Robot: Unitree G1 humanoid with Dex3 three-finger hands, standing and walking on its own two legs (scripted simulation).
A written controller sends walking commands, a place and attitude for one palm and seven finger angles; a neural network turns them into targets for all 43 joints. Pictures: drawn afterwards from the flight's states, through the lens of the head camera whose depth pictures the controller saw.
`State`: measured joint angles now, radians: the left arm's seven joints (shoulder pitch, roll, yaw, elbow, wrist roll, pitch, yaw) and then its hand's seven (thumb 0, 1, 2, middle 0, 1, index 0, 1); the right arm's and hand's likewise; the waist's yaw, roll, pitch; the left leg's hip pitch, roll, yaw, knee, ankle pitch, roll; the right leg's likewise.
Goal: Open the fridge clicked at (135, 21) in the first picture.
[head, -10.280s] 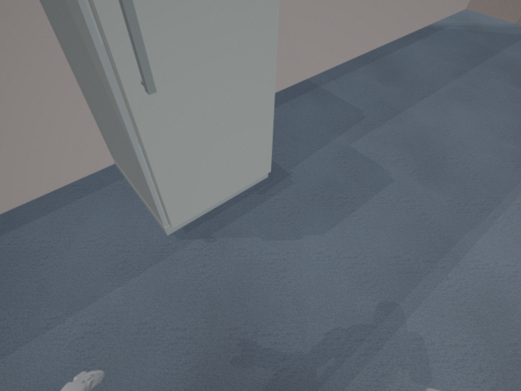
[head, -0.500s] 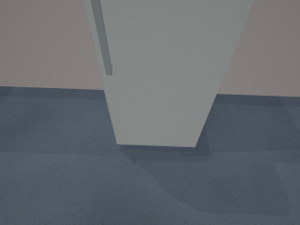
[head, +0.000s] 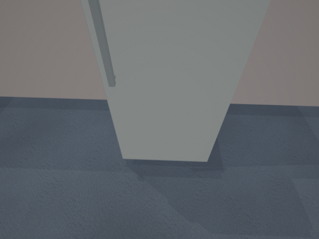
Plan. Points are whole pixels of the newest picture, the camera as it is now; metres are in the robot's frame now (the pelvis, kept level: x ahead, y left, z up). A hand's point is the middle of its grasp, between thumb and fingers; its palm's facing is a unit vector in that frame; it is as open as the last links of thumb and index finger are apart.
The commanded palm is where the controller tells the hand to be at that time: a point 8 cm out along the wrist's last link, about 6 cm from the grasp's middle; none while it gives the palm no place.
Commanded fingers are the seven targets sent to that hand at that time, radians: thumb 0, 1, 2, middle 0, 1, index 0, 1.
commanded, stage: look again from close up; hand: left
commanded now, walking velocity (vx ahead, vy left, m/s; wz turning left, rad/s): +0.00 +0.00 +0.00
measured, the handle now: (102, 31) +0.68 +0.23 +0.19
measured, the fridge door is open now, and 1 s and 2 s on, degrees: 0 0 0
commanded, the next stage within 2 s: shuffle to correct the standing spot in 0.68 s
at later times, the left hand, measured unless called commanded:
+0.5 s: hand out of the picture -0.02 +0.15 -0.17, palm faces +0.04 -0.98 -0.18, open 7.4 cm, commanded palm none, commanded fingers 0.00 0.90 0.90 -0.20 -0.30 -0.20 -0.30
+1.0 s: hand out of the picture -0.04 +0.15 -0.18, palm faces +0.15 -0.98 -0.16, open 7.4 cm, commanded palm none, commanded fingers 0.00 0.90 0.90 -0.20 -0.30 -0.20 -0.30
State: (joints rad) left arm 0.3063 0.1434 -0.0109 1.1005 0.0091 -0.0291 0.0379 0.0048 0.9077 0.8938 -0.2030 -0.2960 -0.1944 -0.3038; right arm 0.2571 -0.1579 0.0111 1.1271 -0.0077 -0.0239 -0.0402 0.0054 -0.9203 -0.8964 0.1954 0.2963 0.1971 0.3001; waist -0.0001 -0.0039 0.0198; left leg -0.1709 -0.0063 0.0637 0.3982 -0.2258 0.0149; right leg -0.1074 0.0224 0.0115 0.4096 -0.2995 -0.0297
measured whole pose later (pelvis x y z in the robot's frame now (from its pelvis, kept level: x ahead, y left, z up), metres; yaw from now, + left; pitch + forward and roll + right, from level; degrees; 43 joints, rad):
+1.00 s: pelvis +0.02 +0.00 -0.01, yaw +2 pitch +0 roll -1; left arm 0.43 0.12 0.03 1.09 0.02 -0.04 0.03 0.00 0.91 0.89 -0.20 -0.30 -0.20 -0.30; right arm 0.35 -0.14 -0.01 1.14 -0.02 0.01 -0.01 0.00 -0.91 -0.90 0.20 0.30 0.20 0.30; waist 0.04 0.00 -0.01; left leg -0.33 0.04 0.05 0.77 -0.41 0.02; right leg -0.06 0.05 -0.03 0.39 -0.33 -0.06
